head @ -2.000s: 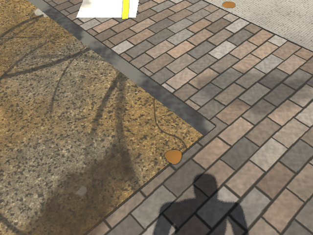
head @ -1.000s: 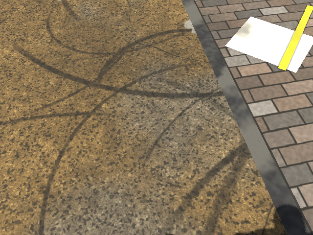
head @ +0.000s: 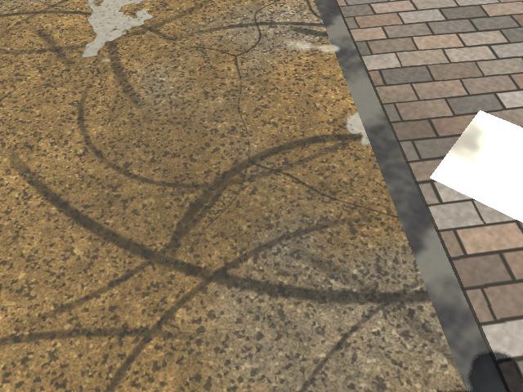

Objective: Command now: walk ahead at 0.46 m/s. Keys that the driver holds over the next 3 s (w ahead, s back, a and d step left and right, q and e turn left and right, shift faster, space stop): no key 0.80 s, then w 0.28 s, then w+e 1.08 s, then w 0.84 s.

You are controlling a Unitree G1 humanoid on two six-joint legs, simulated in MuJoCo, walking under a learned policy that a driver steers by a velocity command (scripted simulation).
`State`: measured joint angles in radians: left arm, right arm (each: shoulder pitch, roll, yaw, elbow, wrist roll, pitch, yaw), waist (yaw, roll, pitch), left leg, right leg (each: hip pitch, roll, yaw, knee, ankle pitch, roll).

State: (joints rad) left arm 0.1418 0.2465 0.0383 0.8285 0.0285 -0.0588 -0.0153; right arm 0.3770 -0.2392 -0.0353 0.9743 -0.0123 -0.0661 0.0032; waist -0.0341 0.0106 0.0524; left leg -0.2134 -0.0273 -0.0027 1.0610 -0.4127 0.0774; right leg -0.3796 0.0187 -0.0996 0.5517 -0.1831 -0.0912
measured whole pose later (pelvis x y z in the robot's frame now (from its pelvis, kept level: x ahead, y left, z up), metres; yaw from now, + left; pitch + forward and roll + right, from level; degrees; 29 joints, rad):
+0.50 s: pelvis +0.16 +0.02 +0.01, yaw -1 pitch -1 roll -1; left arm 0.28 0.19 0.01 1.03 0.01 -0.01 0.03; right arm 0.19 -0.17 0.00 0.99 -0.02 -0.04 -0.03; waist 0.02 -0.02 0.05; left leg -0.31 -0.02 0.07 0.48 -0.15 0.07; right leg -0.17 0.03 -0.03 0.66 -0.53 -0.05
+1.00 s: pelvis +0.21 +0.01 +0.01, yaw -1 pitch -1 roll +0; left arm 0.40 0.18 0.03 1.13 0.02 -0.01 0.03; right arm 0.30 -0.18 -0.02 1.10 -0.03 -0.01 0.00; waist 0.02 -0.01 -0.02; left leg -0.31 -0.01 0.06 0.66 -0.36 0.07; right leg -0.06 0.02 -0.01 0.39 -0.32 -0.04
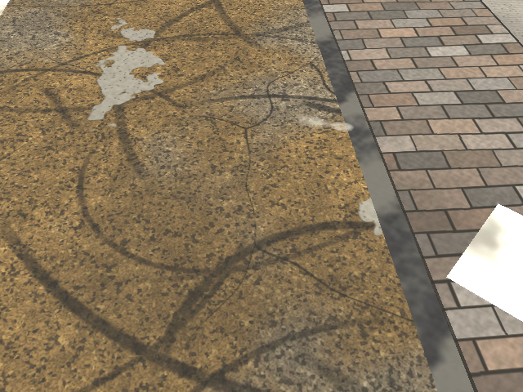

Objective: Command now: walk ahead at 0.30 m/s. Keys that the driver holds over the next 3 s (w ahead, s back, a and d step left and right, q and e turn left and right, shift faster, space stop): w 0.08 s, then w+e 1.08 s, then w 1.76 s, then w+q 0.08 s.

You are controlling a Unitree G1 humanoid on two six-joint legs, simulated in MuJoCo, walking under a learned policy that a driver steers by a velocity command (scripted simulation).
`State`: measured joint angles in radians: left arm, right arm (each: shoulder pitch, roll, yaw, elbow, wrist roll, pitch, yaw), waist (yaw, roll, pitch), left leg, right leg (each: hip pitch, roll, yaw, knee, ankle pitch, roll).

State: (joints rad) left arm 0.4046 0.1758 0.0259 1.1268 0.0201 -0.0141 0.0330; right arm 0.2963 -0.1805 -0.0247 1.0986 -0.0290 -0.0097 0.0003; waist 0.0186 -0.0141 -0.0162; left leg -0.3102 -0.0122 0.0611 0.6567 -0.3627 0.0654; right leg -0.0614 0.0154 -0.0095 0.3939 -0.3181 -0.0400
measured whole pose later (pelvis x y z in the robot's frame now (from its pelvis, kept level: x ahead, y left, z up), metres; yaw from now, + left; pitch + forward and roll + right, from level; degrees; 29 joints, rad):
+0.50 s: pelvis +0.20 +0.02 -0.01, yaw -10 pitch +1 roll +1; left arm 0.05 0.19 0.04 0.91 0.03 -0.02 -0.05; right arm 0.46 -0.14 -0.02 1.09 -0.02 -0.11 -0.03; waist -0.03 -0.02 0.06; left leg 0.14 -0.03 0.24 0.21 -0.37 0.03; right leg -0.61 -0.03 -0.12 0.69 -0.07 -0.10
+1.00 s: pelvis +0.47 -0.06 +0.00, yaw -28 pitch +2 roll +1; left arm 0.42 0.24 0.07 0.94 0.00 -0.05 0.00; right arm 0.03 -0.24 -0.04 0.79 -0.04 -0.02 0.02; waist 0.09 0.04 0.04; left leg -0.69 0.10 -0.04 0.79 -0.04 -0.05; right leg -0.02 0.15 0.13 0.26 -0.25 -0.14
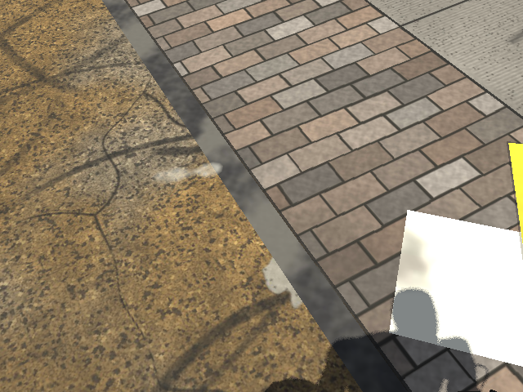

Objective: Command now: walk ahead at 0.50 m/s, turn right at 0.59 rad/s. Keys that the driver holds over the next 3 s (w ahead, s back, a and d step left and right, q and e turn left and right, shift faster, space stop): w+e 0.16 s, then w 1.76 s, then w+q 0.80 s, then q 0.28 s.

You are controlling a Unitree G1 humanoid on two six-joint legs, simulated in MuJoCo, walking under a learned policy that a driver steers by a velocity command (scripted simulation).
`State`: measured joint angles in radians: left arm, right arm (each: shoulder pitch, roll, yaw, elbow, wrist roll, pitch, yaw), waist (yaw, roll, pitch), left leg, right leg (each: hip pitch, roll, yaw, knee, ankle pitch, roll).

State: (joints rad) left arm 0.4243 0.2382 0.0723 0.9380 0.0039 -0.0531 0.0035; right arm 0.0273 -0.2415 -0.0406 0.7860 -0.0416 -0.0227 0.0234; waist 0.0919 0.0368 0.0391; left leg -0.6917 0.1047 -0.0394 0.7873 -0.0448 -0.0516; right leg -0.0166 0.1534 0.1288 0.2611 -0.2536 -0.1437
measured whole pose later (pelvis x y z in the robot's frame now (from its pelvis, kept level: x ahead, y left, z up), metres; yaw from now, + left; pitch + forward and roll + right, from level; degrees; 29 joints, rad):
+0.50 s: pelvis +0.28 +0.03 +0.00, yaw -12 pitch +2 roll +1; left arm 0.12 0.26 0.04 0.78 0.04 -0.03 -0.05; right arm 0.42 -0.24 -0.05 0.92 -0.01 -0.09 0.02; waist -0.05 -0.05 0.02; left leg -0.07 -0.03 0.09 0.25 -0.21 0.04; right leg -0.60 -0.06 0.03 0.80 -0.14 -0.03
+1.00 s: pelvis +0.52 -0.07 +0.00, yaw -12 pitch +1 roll -1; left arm 0.43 0.22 0.04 0.96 0.01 -0.08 -0.01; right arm 0.15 -0.26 -0.05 0.83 -0.03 -0.02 0.04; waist 0.04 0.05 0.01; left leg -0.63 0.11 0.03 0.82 -0.09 0.00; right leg 0.00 0.09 -0.07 0.18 -0.21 -0.09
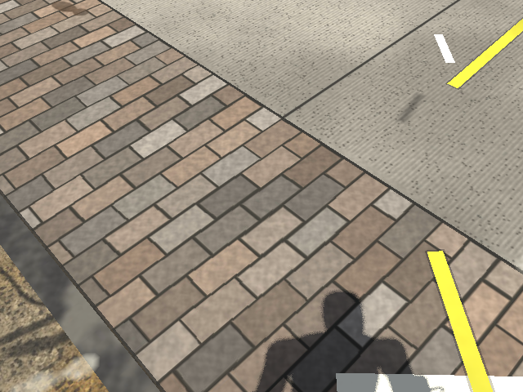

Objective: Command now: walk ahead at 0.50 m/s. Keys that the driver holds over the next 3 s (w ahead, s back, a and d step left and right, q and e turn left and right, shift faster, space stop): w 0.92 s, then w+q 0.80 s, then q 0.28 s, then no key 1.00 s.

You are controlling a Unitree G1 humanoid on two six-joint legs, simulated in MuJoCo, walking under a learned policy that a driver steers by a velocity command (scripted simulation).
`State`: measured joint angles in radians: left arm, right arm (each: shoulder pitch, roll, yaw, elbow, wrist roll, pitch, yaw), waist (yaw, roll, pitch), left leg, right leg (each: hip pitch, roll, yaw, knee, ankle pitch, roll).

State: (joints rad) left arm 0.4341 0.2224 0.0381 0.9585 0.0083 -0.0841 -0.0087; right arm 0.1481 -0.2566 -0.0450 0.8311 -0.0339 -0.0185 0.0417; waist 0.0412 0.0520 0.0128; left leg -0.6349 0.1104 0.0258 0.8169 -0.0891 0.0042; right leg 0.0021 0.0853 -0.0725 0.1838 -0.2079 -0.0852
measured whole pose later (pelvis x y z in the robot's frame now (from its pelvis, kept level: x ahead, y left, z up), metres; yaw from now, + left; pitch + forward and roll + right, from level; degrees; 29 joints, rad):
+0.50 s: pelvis +0.27 +0.05 +0.00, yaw +0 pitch +0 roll +1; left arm 0.17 0.24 0.04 0.91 0.03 -0.03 -0.03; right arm 0.41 -0.21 -0.04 0.99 -0.01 -0.08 0.01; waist -0.03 -0.04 0.03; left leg -0.05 -0.08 0.10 0.23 -0.18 0.09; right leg -0.61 -0.11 -0.01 0.91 -0.13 -0.03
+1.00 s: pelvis +0.54 -0.01 +0.00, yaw +1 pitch -1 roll -1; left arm 0.35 0.21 0.05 1.02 0.01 -0.09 0.00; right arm 0.21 -0.24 -0.06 0.94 -0.03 -0.03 0.03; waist 0.01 0.04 0.04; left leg -0.57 0.09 -0.02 1.03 -0.20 0.05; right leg -0.10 0.07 -0.11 0.27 -0.17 -0.10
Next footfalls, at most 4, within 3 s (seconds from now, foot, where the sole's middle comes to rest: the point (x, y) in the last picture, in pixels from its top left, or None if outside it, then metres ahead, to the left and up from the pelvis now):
0.18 left None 0.28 0.12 -0.78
0.74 right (322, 364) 0.57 -0.07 -0.78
1.30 left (256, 270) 0.85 0.11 -0.78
1.84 right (275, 183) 1.20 0.06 -0.78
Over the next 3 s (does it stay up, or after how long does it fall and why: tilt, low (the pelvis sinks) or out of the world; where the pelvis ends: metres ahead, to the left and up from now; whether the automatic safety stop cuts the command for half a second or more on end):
stays up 1.06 0.11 0.00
